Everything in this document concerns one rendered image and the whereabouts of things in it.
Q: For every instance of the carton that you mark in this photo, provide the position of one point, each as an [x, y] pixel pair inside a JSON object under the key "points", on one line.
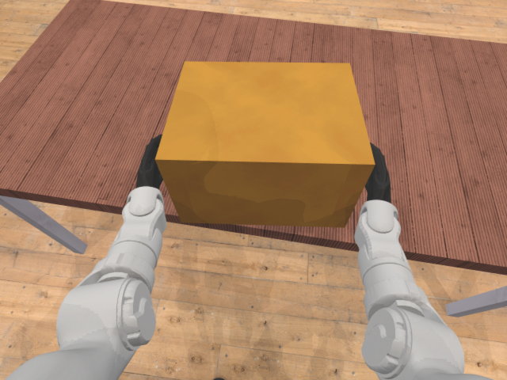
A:
{"points": [[274, 144]]}

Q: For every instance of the robot right hand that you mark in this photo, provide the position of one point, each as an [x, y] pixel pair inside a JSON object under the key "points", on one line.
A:
{"points": [[378, 185]]}

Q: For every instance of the robot left upper arm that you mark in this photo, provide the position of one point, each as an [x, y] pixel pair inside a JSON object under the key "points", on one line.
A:
{"points": [[101, 325]]}

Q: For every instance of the table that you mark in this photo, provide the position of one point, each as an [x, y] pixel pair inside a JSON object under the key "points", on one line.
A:
{"points": [[79, 108]]}

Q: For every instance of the robot left hand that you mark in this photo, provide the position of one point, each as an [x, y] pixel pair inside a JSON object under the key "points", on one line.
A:
{"points": [[149, 174]]}

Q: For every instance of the robot right upper arm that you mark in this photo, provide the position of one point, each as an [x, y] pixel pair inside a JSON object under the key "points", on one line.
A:
{"points": [[400, 345]]}

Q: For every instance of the left robot forearm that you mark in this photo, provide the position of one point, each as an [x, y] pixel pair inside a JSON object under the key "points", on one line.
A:
{"points": [[136, 248]]}

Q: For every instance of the right robot forearm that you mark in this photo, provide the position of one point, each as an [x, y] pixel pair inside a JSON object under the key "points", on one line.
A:
{"points": [[384, 269]]}

